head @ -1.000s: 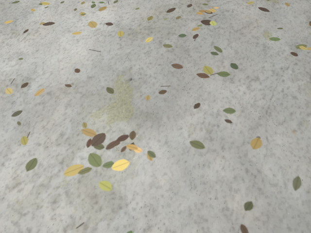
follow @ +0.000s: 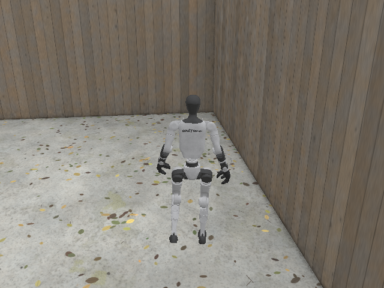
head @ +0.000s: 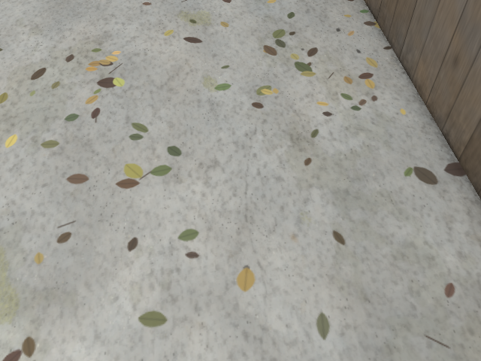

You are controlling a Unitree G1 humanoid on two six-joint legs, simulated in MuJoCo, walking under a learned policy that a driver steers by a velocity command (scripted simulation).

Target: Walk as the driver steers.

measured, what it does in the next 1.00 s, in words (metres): walks ahead: left foot, then right foot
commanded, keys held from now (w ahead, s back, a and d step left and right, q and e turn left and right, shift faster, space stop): w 0.80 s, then w+q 0.20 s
